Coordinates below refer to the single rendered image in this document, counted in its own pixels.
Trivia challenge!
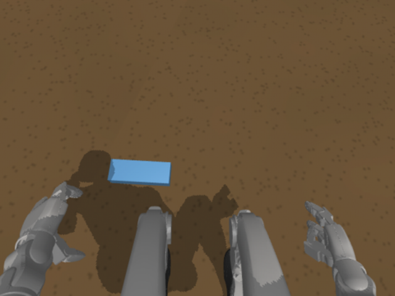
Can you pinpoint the left robot arm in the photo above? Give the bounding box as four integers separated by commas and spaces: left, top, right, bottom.
0, 231, 56, 296

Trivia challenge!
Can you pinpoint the right robot arm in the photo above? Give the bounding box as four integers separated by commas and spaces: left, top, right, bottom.
332, 259, 376, 296

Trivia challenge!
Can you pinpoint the right robot hand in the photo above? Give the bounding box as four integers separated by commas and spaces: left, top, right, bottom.
304, 201, 356, 268

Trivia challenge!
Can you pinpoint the left robot hand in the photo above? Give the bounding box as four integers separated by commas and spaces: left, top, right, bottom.
20, 181, 86, 265

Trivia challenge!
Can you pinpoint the carton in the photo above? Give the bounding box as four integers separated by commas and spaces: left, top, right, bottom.
107, 159, 172, 186

